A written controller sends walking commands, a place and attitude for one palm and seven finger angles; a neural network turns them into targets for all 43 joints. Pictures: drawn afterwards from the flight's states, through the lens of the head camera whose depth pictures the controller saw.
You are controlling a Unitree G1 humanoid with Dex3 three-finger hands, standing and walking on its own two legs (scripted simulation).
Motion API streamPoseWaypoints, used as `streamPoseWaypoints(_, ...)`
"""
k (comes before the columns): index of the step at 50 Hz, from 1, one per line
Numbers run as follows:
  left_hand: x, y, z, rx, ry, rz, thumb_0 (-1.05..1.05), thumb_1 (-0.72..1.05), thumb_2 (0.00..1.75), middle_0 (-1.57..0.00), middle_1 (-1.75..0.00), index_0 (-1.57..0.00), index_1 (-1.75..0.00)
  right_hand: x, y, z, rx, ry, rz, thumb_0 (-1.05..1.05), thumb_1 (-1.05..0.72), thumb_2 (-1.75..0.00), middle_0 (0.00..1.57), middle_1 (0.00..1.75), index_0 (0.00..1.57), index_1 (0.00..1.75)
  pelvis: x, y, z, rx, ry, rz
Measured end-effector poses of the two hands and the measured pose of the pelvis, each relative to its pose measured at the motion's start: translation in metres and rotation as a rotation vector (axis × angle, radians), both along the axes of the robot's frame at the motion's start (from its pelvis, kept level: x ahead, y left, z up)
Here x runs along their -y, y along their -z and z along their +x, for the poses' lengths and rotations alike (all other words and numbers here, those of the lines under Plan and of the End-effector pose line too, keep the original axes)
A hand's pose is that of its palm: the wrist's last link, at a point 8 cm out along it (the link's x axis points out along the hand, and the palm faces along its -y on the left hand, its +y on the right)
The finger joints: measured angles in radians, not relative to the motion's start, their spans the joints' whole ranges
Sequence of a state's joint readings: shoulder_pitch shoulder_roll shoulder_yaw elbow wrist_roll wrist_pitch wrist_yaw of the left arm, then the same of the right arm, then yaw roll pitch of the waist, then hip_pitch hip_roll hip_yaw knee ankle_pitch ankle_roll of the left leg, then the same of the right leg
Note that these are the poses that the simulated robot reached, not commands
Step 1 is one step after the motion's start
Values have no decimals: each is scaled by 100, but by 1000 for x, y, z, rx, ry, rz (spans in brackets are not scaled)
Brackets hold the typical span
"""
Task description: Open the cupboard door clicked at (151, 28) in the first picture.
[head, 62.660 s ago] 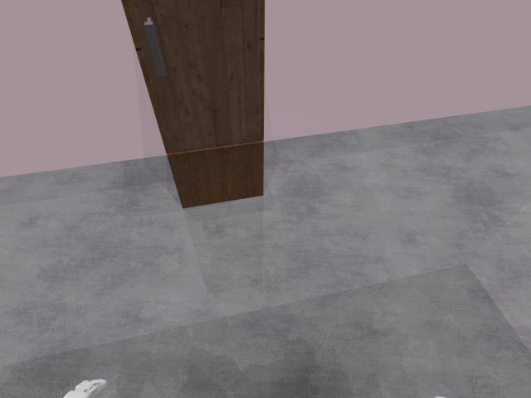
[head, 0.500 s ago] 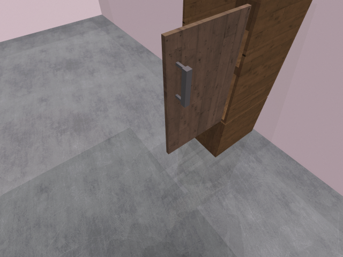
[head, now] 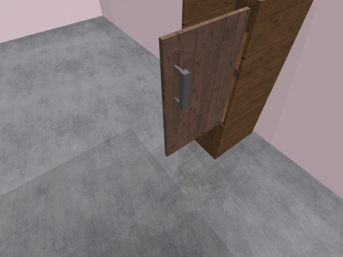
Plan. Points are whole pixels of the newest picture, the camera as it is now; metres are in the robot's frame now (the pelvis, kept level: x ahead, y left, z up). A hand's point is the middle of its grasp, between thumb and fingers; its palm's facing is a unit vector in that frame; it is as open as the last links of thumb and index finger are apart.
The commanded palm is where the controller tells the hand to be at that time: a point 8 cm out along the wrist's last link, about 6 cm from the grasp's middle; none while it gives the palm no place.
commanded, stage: stand and wait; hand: left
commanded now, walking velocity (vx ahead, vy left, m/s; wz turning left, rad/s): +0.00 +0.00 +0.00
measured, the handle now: (180, 88) +0.62 +0.01 +0.03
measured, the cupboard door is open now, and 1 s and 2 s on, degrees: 90 90 90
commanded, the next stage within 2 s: none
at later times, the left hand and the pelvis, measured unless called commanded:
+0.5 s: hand out of the picture +0.07 +0.22 -0.16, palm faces -0.02 -0.95 -0.31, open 7.4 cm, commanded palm none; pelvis +0.01 -0.01 +0.00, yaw +0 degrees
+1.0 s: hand out of the picture +0.07 +0.21 -0.16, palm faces -0.02 -0.96 -0.29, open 7.4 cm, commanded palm none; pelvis +0.02 -0.01 +0.00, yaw -1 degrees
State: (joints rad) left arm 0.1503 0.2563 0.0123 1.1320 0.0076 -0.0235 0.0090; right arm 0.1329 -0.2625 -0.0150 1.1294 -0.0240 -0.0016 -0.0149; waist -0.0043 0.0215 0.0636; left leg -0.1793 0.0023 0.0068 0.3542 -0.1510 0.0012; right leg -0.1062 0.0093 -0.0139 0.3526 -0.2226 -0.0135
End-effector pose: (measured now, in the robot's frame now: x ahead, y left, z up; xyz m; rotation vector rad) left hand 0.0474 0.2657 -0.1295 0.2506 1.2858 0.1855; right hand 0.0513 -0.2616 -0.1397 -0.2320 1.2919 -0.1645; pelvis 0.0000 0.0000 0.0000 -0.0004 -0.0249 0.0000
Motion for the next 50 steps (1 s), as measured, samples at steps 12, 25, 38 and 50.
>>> streamPoseWaypoints(12,-6,-7,21,30,20,28,1,90,89,-21,-30,-20,-30,15,-5,14,15,-8,-21,0,-91,-90,20,30,20,30,5,-1,7,-2,2,2)
streamPoseWaypoints(25,-2,-5,21,9,21,24,1,90,89,-21,-30,-20,-30,21,-6,14,0,-3,-27,0,-91,-90,20,30,21,30,9,-2,13,-3,6,2)
streamPoseWaypoints(38,6,-1,16,-14,15,7,1,90,89,-21,-30,-20,-30,17,-4,11,-16,5,-17,0,-90,-90,20,30,21,30,11,-2,16,-4,8,2)
streamPoseWaypoints(50,8,0,16,-20,13,1,1,90,89,-21,-30,-20,-30,13,-3,10,-24,11,-12,0,-90,-90,20,30,21,30,11,-2,18,-6,9,2)
